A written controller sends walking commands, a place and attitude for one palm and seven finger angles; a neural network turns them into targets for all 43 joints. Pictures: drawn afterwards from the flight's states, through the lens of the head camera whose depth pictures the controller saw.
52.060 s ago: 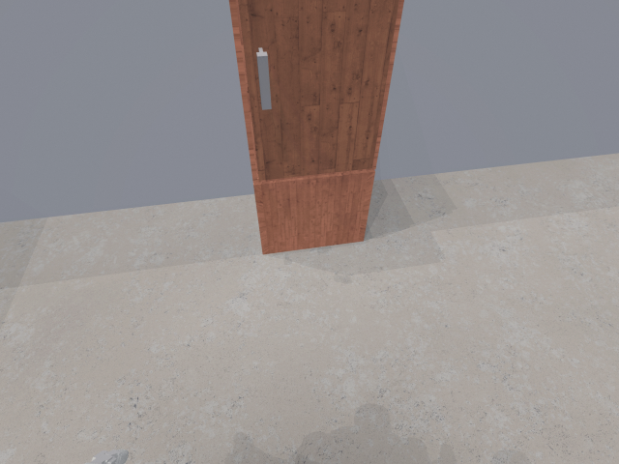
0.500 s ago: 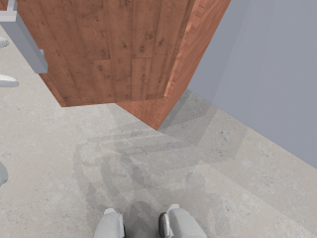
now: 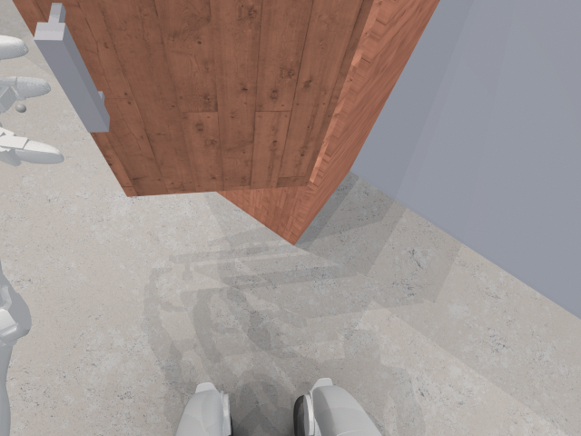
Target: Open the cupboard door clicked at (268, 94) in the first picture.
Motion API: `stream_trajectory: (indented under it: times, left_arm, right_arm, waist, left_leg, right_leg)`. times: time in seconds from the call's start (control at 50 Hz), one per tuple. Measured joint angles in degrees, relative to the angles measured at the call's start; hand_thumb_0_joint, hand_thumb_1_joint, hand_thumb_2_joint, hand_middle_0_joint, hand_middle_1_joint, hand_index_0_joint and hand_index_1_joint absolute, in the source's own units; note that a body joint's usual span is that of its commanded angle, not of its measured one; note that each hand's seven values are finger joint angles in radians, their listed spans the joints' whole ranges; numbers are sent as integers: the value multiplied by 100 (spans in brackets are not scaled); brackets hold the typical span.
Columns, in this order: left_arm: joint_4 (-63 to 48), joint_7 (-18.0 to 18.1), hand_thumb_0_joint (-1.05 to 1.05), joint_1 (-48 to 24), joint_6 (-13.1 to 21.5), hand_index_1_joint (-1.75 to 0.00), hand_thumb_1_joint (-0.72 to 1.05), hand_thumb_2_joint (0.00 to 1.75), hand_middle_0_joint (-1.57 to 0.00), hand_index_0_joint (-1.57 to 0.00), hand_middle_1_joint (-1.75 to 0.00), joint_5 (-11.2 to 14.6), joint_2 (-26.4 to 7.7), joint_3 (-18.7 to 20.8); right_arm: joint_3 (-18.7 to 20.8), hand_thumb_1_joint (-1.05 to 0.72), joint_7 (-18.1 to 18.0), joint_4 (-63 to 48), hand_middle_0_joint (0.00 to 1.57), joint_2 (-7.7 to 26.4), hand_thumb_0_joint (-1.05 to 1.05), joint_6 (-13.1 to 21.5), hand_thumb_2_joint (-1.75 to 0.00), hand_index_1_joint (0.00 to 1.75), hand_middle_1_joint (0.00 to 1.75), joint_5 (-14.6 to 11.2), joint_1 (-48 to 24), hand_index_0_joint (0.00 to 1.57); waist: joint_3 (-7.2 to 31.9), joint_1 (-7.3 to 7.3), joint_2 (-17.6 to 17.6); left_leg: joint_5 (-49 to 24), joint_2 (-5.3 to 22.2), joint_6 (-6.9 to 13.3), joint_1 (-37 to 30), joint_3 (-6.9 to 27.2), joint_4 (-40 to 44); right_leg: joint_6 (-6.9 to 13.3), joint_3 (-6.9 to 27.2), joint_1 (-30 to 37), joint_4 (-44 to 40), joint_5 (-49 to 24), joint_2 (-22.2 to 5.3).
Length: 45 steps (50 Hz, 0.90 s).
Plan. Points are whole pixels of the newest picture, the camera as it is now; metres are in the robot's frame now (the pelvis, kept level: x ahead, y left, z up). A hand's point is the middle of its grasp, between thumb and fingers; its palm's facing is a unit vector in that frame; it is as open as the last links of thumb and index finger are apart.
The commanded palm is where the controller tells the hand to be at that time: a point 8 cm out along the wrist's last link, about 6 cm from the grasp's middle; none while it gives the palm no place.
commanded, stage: slide the fingers in behind the handle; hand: left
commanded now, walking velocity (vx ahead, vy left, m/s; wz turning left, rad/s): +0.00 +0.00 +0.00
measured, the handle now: (80, 72) +0.56 +0.24 +0.09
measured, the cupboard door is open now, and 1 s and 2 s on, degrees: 43 43 43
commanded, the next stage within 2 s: close the thumb around the handle in 1.68 s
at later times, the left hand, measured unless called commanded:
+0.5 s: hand (46, 104) +0.51 +0.26 +0.09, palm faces +0.06 -1.00 +0.00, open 14.0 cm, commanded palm +0.49 +0.30 +0.08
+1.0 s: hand (79, 102) +0.51 +0.23 +0.09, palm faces +0.04 -1.00 +0.01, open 14.0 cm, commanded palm +0.49 +0.27 +0.08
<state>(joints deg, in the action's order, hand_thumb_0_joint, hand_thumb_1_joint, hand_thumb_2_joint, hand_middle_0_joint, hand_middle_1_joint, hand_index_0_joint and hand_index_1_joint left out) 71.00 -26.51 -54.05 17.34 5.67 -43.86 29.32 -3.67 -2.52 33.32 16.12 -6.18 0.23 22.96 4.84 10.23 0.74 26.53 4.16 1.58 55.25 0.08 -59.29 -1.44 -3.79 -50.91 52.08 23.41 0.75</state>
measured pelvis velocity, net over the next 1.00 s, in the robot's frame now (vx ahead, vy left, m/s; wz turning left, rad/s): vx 0.01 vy -0.01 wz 0.00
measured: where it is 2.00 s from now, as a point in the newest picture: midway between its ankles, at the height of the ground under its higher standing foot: outside the picture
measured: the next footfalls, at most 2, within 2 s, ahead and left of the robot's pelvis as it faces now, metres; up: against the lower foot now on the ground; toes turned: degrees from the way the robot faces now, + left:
none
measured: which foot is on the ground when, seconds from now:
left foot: down 0.00-1.00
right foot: down 0.00-1.00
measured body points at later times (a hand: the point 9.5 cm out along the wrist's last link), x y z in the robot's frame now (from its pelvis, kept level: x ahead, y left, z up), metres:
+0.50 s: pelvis +0.00 -0.01 +0.00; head +0.14 +0.02 +0.42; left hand +0.50 +0.32 +0.09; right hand -0.01 -0.28 -0.10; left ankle +0.01 +0.09 -0.67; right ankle +0.01 -0.15 -0.67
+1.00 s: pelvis +0.01 -0.01 +0.00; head +0.14 +0.02 +0.43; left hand +0.50 +0.28 +0.09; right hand +0.00 -0.27 -0.10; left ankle +0.01 +0.09 -0.67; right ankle +0.01 -0.15 -0.67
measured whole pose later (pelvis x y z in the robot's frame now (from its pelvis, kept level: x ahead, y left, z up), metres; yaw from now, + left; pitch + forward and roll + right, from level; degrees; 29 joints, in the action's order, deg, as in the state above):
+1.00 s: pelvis +0.01 -0.01 +0.00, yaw +0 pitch +22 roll -4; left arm 67.5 -19.5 -52.5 19.4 6.6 -35.2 25.7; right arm -2.7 -1.3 35.0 15.2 -5.3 0.5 23.4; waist 5.7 9.8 1.3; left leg 26.9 4.3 0.9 53.8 -0.2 -58.6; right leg -0.8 -3.4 -50.2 52.6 24.3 0.9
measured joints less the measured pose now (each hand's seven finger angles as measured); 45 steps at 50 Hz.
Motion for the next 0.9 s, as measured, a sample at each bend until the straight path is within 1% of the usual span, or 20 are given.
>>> stream_trajectory:
  times: [0.1,0.16,0.26,0.4,0.48,0.56,0.66,0.74,0.84,0.9]
  left_arm:
    - [41,76,-1,-57,79,-120,-50,30,-30,-30,-120,-45,-68,84]
    - [95,68,-1,-133,131,-120,-50,30,-30,-30,-120,-14,-145,113]
    - [93,-12,-1,-142,37,-120,-50,30,-30,-29,-120,-11,-189,81]
    - [-54,42,-1,7,56,-120,-50,30,-30,-29,-120,97,69,28]
    - [6,168,-1,-30,38,-120,-50,30,-30,-30,-120,29,81,57]
    - [-36,282,-1,-32,79,-120,-50,30,-30,-30,-120,-37,107,5]
    - [-168,293,-1,28,134,-120,-50,30,-30,-29,-120,46,241,-44]
    - [-171,314,-1,62,102,-120,-50,30,-30,-29,-120,80,366,-118]
    - [-205,505,-1,83,83,-121,-50,30,-30,-30,-120,53,514,-191]
    - [-376,612,-1,180,179,-121,-50,30,-30,-29,-120,75,664,-260]
  right_arm:
    - [-24,-90,-25,1,20,8,0,48,-89,30,30,7,-1,20]
    - [-35,-90,-32,26,20,8,0,67,-89,30,30,-3,0,20]
    - [-22,-90,-45,33,20,28,0,62,-89,30,30,-17,49,20]
    - [12,-90,-11,80,20,28,0,47,-89,30,30,-21,110,20]
    - [7,-90,-10,57,20,14,0,73,-89,30,30,-23,67,20]
    - [20,-90,-3,39,20,3,0,98,-89,30,30,-10,34,20]
    - [42,-90,20,71,20,-14,0,95,-89,30,30,-3,21,20]
    - [50,-90,35,89,20,-29,0,80,-89,30,30,-9,31,20]
    - [65,-90,58,86,20,-52,0,95,-89,30,30,10,39,20]
    - [99,-90,92,112,20,-75,0,110,-89,30,30,33,62,20]
  waist:
    - [-33,45,6]
    - [-44,69,-7]
    - [-41,83,16]
    - [-2,24,27]
    - [-1,68,9]
    - [-15,75,10]
    - [5,39,21]
    - [38,14,34]
    - [46,3,45]
    - [76,-32,50]
  left_leg:
    - [-17,19,-24,54,1,-28]
    - [-17,39,-39,90,1,-52]
    - [-26,61,-62,132,13,-57]
    - [-30,68,-79,55,0,-1]
    - [-22,74,-88,57,8,-15]
    - [-15,76,-92,71,12,-28]
    - [-4,70,-88,45,-2,-8]
    - [7,55,-79,-15,-13,24]
    - [15,31,-72,-54,-17,43]
    - [19,24,-72,-78,-25,58]
  right_leg:
    - [27,2,-75,62,-2,17]
    - [44,6,-124,100,1,36]
    - [67,-2,-173,112,-4,59]
    - [81,11,-116,85,1,68]
    - [91,5,-120,105,14,74]
    - [94,4,-134,118,22,76]
    - [87,18,-112,100,29,72]
    - [75,28,-55,73,42,58]
    - [65,31,-16,63,59,36]
    - [62,39,4,55,66,29]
